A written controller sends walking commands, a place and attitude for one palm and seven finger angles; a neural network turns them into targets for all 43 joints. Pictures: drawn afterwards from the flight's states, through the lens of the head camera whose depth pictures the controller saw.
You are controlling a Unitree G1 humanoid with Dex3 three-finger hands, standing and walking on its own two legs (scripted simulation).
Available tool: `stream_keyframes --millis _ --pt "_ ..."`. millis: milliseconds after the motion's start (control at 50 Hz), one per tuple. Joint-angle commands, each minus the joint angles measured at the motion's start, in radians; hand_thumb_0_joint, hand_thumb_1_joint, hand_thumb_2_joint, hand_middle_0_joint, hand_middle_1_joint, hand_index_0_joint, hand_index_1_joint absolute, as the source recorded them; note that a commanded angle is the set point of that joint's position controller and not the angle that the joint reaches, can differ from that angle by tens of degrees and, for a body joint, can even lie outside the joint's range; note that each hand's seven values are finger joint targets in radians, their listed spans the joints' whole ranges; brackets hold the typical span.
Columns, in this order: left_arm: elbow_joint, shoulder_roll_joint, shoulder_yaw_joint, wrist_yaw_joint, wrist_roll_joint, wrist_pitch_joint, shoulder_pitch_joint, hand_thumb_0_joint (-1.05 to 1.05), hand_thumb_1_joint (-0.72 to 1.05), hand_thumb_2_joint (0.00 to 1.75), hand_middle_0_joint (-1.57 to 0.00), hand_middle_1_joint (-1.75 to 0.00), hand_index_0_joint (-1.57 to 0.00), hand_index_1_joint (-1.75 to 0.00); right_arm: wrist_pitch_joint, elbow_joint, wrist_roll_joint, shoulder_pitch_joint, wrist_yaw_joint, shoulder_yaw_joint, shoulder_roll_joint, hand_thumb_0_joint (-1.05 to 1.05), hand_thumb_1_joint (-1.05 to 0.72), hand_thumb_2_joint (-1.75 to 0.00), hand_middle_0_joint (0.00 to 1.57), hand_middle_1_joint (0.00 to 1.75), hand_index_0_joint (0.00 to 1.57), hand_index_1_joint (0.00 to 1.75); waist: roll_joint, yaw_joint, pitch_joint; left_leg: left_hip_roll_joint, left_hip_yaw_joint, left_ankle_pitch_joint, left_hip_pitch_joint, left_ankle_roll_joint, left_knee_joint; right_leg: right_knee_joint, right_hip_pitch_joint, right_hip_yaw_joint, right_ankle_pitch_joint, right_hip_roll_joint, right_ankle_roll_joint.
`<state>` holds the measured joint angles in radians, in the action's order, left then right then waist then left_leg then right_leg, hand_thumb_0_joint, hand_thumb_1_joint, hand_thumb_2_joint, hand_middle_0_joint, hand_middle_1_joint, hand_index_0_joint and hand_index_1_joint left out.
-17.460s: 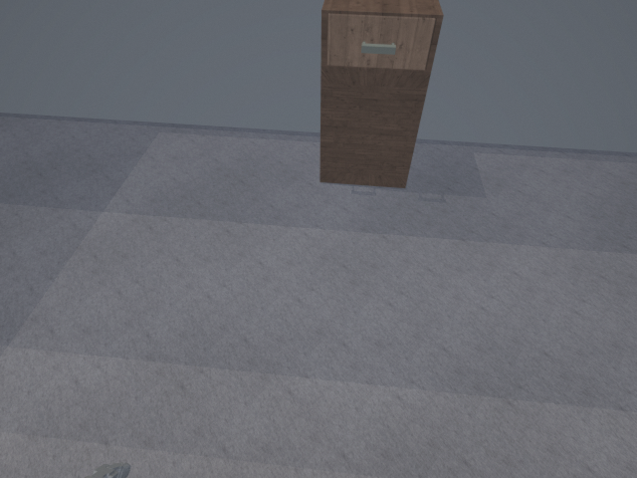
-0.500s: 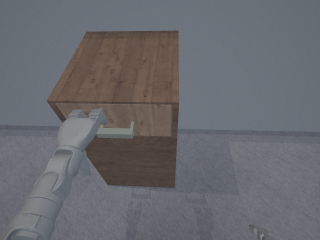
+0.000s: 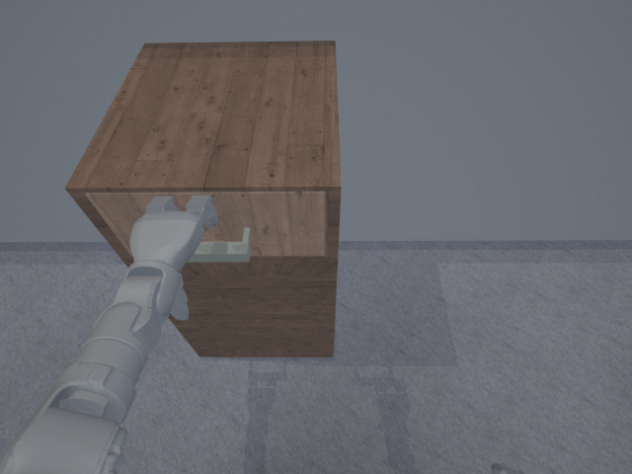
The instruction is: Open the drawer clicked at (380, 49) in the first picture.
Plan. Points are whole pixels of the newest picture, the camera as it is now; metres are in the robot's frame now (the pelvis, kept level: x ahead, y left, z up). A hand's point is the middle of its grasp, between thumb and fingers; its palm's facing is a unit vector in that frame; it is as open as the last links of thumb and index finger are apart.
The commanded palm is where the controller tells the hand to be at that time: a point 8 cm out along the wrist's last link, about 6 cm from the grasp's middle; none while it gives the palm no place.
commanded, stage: move the hooked fingers above the handle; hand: left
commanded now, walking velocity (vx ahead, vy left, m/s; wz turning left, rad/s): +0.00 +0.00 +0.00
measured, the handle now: (214, 241) +0.49 +0.19 -0.07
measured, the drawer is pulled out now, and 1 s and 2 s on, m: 0.00 0.00 0.00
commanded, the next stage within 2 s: lower the fingers behind the handle in 1.56 s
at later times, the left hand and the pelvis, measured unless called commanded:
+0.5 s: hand (210, 242) +0.44 +0.18 +0.00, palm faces -0.03 -0.03 -1.00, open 13.6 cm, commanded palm +0.42 +0.19 +0.05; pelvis -0.01 +0.00 -0.01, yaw -1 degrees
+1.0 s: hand (196, 247) +0.44 +0.20 -0.02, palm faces -0.07 -0.04 -1.00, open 13.8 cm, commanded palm +0.43 +0.19 +0.05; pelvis -0.01 +0.01 -0.01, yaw +0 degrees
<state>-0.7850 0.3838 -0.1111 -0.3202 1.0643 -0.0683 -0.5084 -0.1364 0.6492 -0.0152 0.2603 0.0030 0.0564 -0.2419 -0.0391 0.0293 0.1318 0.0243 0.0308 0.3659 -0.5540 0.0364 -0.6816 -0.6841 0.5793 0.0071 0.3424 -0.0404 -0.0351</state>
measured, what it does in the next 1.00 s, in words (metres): stands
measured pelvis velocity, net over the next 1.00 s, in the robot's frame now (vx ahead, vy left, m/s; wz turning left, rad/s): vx -0.01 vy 0.01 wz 0.00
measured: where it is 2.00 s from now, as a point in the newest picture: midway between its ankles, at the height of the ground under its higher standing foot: outside the picture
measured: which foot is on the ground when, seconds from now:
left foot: down 0.00-1.00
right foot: down 0.00-1.00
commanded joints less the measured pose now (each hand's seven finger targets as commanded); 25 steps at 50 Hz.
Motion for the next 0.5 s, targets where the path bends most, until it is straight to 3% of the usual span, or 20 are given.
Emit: stream_keyframes --millis 0,60,80,120,140,200,220,260,300,380,440,480 --pt "0.136 0.171 0.052 -0.059 0.011 -0.01 -0.45 0.0 -0.5 0.3 -0.3 -1.2 -0.3 -1.2 0.028 -0.088 0.008 0.049 -0.005 0.052 -0.135 0.0 -0.9 -0.9 0.2 0.3 0.2 0.3 0.03 0.04 0.334 -0.003 -0.003 -0.377 0.152 0.013 0.015 0.042 -0.126 0.01 -0.349 0.01 -0.016" --pt "0.096 0.166 0.059 -0.073 0.017 -0.013 -0.474 0.0 -0.5 0.3 -0.3 -1.2 -0.3 -1.2 0.026 -0.077 0.015 0.074 0.0 0.057 -0.14 0.0 -0.9 -0.9 0.2 0.3 0.2 0.3 0.021 0.044 0.363 -0.007 -0.01 -0.406 0.155 0.011 -0.006 0.021 -0.093 0.005 -0.348 0.004 -0.018" --pt "0.083 0.122 0.024 -0.077 0.016 -0.01 -0.495 0.0 -0.5 0.3 -0.3 -1.2 -0.3 -1.2 0.025 -0.073 0.017 0.077 0.002 0.06 -0.136 0.0 -0.9 -0.9 0.2 0.3 0.2 0.3 0.015 0.056 0.352 -0.008 -0.009 -0.399 0.152 0.01 -0.013 0.021 -0.073 0.004 -0.34 0.004 -0.018" --pt "0.056 0.164 0.065 -0.095 0.026 -0.004 -0.531 0.0 -0.5 0.3 -0.3 -1.2 -0.3 -1.2 0.023 -0.063 0.021 0.092 0.005 0.059 -0.142 0.0 -0.9 -0.9 0.2 0.3 0.2 0.3 0.015 0.051 0.37 -0.01 -0.016 -0.406 0.131 0.008 -0.022 0.003 -0.062 -0.001 -0.333 0.002 -0.022" --pt "0.042 0.151 0.057 -0.103 0.025 0.003 -0.533 0.0 -0.5 0.3 -0.3 -1.2 -0.3 -1.2 0.022 -0.064 0.023 0.101 0.005 0.061 -0.142 0.0 -0.9 -0.9 0.2 0.3 0.2 0.3 0.01 0.054 0.372 -0.009 -0.011 -0.401 0.131 0.01 -0.028 0.002 -0.058 0.0 -0.333 0.0 -0.02" --pt "-0.001 0.191 0.09 -0.134 0.044 0.025 -0.566 0.0 -0.5 0.3 -0.3 -1.2 -0.3 -1.2 0.018 -0.061 0.029 0.114 0.006 0.058 -0.148 0.0 -0.9 -0.9 0.2 0.3 0.2 0.3 0.022 0.054 0.398 -0.009 -0.008 -0.4 0.095 0.01 -0.04 -0.014 -0.055 0.001 -0.34 -0.001 -0.018" --pt "0.0 0.188 0.092 -0.141 0.047 0.032 -0.593 0.0 -0.5 0.3 -0.3 -1.2 -0.3 -1.2 0.018 -0.059 0.031 0.118 0.007 0.059 -0.146 0.0 -0.9 -0.9 0.2 0.3 0.2 0.3 0.034 0.058 0.419 -0.009 -0.013 -0.416 0.091 0.011 -0.047 -0.024 -0.061 0.001 -0.355 -0.002 -0.018" --pt "-0.019 0.164 0.075 -0.15 0.051 0.049 -0.585 0.0 -0.5 0.3 -0.3 -1.2 -0.3 -1.2 0.017 -0.064 0.032 0.129 0.01 0.061 -0.145 0.0 -0.9 -0.9 0.2 0.3 0.2 0.3 -0.003 0.056 0.433 -0.009 -0.009 -0.427 0.098 0.008 -0.055 -0.032 -0.048 -0.002 -0.356 -0.005 -0.019" --pt "-0.031 0.184 0.095 -0.155 0.051 0.071 -0.577 0.0 -0.5 0.3 -0.3 -1.2 -0.3 -1.2 0.013 -0.063 0.032 0.137 0.011 0.063 -0.148 0.0 -0.9 -0.9 0.2 0.3 0.2 0.3 0.019 0.053 0.449 -0.012 -0.004 -0.426 0.098 0.01 -0.053 -0.027 -0.071 -0.002 -0.363 -0.006 -0.016" --pt "-0.066 0.187 0.076 -0.146 0.048 0.109 -0.607 0.0 -0.5 0.3 -0.3 -1.2 -0.3 -1.2 0.009 -0.062 0.022 0.138 0.0 0.055 -0.151 0.0 -0.9 -0.9 0.2 0.3 0.2 0.3 0.056 0.075 0.383 -0.009 0.0 -0.336 0.057 0.017 -0.027 0.006 -0.078 0.003 -0.311 -0.004 -0.011" --pt "-0.073 0.191 0.074 -0.129 0.039 0.113 -0.61 0.0 -0.5 0.3 -0.3 -1.2 -0.3 -1.2 0.011 -0.069 0.015 0.138 -0.008 0.05 -0.15 0.0 -0.9 -0.9 0.2 0.3 0.2 0.3 0.042 0.072 0.374 -0.008 0.001 -0.308 0.062 0.016 -0.011 0.019 -0.085 0.006 -0.284 -0.003 -0.011" --pt "-0.09 0.198 0.073 -0.119 0.036 0.113 -0.602 0.0 -0.5 0.3 -0.3 -1.2 -0.3 -1.2 0.016 -0.074 0.012 0.133 -0.013 0.044 -0.15 0.0 -0.9 -0.9 0.2 0.3 0.2 0.3 0.04 0.072 0.329 -0.006 0.007 -0.265 0.044 0.019 0.0 0.035 -0.079 0.008 -0.249 -0.001 -0.01"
